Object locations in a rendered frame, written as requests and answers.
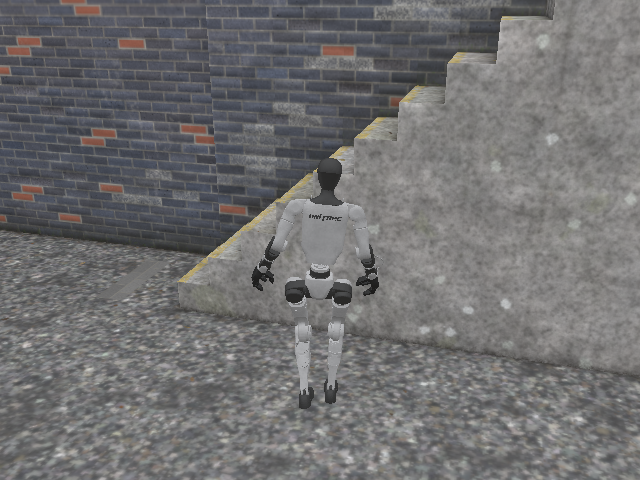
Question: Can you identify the robot right upper arm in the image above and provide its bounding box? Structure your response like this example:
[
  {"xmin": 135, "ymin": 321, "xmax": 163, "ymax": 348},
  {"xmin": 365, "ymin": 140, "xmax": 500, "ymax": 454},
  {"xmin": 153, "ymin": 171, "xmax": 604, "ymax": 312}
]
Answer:
[{"xmin": 347, "ymin": 203, "xmax": 371, "ymax": 260}]

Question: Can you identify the robot left thigh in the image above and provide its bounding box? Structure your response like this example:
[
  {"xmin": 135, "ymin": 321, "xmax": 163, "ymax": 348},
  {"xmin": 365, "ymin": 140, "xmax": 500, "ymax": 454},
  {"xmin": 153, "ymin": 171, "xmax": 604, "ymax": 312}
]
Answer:
[{"xmin": 285, "ymin": 277, "xmax": 312, "ymax": 342}]

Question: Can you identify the robot left upper arm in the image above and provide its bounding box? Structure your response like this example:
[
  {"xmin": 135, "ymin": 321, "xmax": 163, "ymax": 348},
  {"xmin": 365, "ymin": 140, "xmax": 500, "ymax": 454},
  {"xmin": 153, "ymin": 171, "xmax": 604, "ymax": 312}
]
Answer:
[{"xmin": 271, "ymin": 199, "xmax": 306, "ymax": 252}]

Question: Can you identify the robot right foot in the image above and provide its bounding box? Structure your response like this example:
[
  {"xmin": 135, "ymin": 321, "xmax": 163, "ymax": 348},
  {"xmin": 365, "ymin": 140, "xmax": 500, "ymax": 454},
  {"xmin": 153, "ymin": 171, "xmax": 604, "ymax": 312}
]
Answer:
[{"xmin": 324, "ymin": 379, "xmax": 338, "ymax": 404}]

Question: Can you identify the left robot hand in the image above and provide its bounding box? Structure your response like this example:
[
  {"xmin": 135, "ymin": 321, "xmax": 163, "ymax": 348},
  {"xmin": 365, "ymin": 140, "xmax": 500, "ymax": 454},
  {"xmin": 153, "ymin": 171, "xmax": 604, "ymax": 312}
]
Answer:
[{"xmin": 251, "ymin": 266, "xmax": 274, "ymax": 291}]

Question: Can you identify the robot right forearm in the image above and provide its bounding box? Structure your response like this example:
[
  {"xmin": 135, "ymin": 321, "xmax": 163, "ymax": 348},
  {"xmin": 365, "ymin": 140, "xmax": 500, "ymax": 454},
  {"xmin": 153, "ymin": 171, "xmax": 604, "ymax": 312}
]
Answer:
[{"xmin": 361, "ymin": 244, "xmax": 378, "ymax": 280}]

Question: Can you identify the right robot hand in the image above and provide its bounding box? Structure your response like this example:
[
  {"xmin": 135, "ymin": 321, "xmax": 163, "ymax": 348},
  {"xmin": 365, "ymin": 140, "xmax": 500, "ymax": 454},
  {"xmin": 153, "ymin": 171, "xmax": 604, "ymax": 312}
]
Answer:
[{"xmin": 356, "ymin": 275, "xmax": 379, "ymax": 296}]

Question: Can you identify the robot left forearm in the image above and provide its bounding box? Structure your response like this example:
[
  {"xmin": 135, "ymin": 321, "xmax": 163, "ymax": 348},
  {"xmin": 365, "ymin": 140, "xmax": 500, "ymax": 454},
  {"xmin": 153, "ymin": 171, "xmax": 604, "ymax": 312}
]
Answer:
[{"xmin": 257, "ymin": 236, "xmax": 280, "ymax": 273}]

